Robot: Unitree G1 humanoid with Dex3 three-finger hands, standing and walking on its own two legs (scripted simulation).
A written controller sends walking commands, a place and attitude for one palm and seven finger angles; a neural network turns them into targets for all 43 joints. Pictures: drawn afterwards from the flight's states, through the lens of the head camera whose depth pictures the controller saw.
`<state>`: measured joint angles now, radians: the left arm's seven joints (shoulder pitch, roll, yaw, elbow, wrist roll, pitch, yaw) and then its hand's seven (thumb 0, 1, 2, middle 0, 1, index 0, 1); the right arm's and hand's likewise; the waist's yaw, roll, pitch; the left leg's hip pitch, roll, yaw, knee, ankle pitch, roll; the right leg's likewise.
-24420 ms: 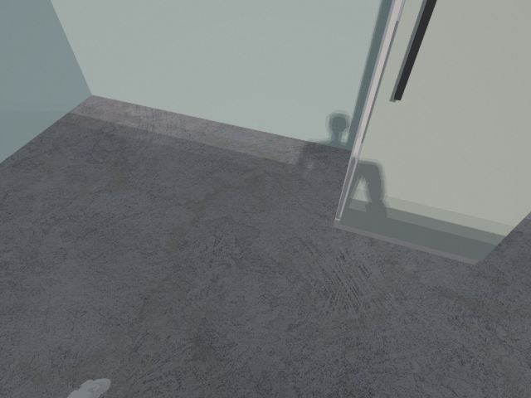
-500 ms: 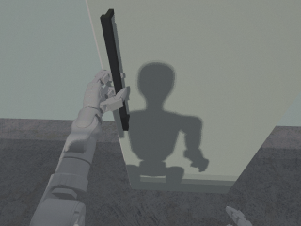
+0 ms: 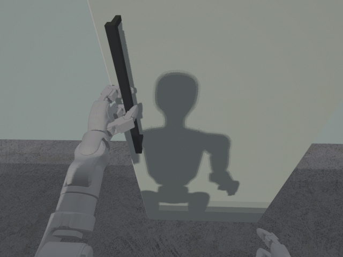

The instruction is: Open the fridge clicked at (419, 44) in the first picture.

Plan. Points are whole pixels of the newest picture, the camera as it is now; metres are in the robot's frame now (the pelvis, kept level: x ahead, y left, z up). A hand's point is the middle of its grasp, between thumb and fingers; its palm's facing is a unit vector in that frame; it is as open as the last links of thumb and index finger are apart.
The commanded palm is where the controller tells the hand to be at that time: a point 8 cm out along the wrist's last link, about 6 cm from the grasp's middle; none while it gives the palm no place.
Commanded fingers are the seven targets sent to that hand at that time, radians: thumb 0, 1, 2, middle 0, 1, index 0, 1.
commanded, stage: grip the handle and tug to test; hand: left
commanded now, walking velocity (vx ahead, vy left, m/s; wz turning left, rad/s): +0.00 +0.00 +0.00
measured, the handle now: (130, 98) +0.44 +0.12 +0.17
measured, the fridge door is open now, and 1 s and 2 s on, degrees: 0 17 34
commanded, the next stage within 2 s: pull the door a little, standing still in 0.12 s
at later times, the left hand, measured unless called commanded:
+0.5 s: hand (128, 125) +0.35 +0.11 +0.17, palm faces -0.03 -1.00 -0.01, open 6.9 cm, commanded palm +0.30 +0.16 +0.16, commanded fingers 0.00 0.90 0.90 -0.45 -1.40 -0.45 -1.40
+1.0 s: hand (129, 181) +0.22 +0.08 +0.16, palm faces -0.08 -0.99 -0.15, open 7.2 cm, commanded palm +0.19 +0.14 +0.16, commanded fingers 0.00 0.90 0.90 -0.45 -1.40 -0.45 -1.40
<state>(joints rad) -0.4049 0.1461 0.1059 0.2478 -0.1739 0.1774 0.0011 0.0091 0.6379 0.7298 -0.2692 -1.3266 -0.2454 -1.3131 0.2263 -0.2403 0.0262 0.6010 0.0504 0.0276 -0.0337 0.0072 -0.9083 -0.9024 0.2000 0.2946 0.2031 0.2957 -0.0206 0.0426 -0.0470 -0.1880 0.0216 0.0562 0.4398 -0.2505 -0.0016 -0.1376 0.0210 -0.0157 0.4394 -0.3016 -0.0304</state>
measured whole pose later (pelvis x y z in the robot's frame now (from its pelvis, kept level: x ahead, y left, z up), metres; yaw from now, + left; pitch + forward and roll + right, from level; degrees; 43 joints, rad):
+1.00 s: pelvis -0.03 +0.00 +0.00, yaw +1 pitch +0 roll +1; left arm 0.23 0.19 -0.13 -0.47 -0.07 0.00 0.04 -0.04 0.59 0.78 -0.38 -1.34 -0.22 -1.27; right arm 0.11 -0.20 0.04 0.46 0.00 0.16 -0.04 0.01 -0.91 -0.90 0.20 0.29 0.20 0.30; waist 0.00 0.06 0.03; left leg -0.23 0.00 0.03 0.42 -0.20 0.00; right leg -0.21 0.00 -0.04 0.48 -0.29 -0.02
